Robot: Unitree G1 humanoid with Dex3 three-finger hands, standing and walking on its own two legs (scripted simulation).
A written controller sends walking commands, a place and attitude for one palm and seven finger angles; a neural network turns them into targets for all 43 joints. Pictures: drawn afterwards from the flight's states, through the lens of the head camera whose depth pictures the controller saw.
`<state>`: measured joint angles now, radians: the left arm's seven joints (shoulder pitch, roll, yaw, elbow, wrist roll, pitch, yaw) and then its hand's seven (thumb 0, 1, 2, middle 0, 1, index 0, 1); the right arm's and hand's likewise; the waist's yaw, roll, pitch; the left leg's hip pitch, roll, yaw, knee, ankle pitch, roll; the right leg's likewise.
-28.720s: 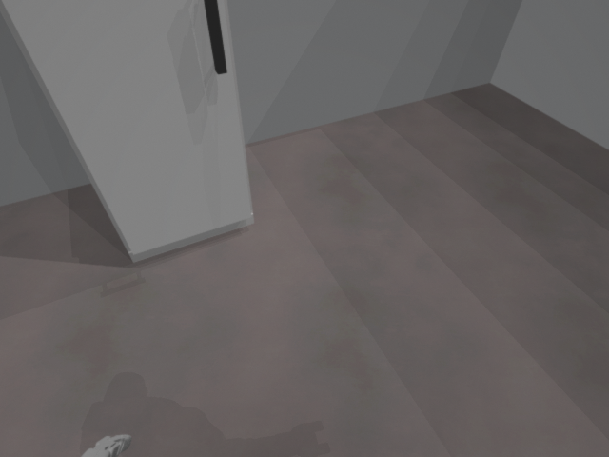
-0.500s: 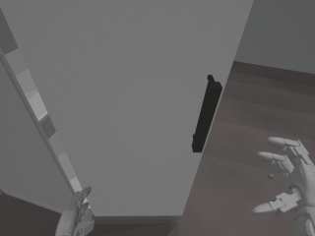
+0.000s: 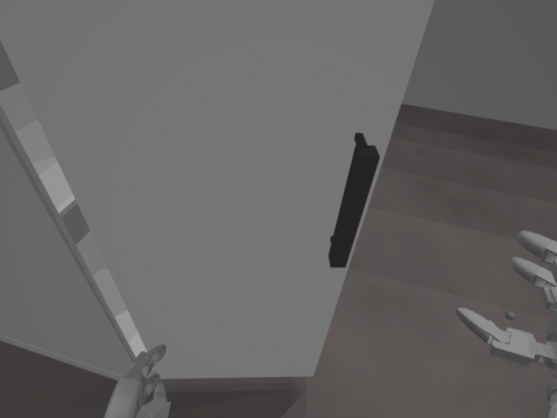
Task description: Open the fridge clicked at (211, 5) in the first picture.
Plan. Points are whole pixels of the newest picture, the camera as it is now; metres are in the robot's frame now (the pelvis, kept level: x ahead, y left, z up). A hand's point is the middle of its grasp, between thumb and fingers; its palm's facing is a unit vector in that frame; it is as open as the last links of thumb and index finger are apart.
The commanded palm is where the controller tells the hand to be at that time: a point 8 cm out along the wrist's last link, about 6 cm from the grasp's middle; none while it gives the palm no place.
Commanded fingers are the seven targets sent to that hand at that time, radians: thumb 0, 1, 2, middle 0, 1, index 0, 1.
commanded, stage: draw the hand back to the body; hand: right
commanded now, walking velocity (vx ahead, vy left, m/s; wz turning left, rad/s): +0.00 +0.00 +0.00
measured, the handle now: (347, 205) +0.41 -0.11 +0.12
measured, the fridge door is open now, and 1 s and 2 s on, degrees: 72 72 72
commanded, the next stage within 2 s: step back with the hand held close in 0.66 s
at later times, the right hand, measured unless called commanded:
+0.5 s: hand (528, 320) +0.19 -0.26 +0.16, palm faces +0.50 +0.80 -0.34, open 7.6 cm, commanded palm +0.14 -0.29 +0.17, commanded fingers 0.00 -0.90 -0.90 0.20 0.30 0.20 0.30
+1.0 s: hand (526, 317) +0.19 -0.26 +0.16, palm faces +0.41 +0.81 -0.42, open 7.4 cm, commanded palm +0.12 -0.30 +0.18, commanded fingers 0.00 -0.90 -0.90 0.20 0.30 0.20 0.30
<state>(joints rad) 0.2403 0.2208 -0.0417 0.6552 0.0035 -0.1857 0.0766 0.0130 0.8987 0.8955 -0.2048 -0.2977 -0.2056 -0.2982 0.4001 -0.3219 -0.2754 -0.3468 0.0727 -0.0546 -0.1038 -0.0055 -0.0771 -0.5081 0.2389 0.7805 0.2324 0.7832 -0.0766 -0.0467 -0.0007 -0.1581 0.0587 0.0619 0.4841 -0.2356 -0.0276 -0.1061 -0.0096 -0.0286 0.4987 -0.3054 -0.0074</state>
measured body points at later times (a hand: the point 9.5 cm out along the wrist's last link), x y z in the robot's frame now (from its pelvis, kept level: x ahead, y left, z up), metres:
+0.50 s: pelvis +0.00 +0.01 +0.01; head -0.03 +0.03 +0.45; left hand +0.19 +0.23 -0.07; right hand +0.16 -0.30 +0.18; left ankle +0.02 +0.14 -0.74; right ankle -0.02 -0.11 -0.74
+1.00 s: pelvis -0.02 +0.00 +0.01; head -0.01 +0.00 +0.45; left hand +0.17 +0.23 -0.07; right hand +0.16 -0.30 +0.18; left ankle +0.02 +0.14 -0.74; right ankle -0.02 -0.11 -0.74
